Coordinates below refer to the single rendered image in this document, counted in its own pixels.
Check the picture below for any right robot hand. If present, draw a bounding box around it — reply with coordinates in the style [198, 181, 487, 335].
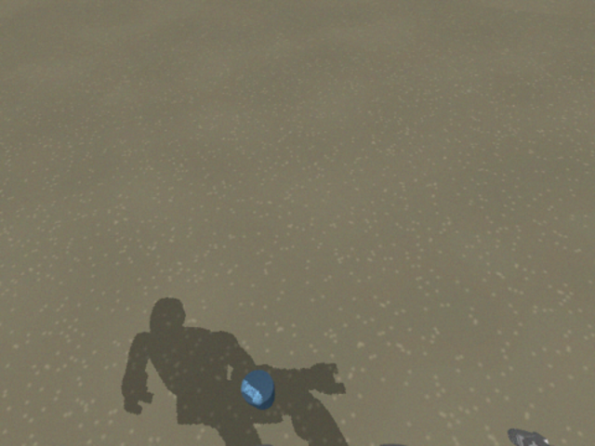
[508, 428, 549, 446]

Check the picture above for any cup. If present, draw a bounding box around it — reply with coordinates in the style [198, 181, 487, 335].
[241, 370, 275, 410]

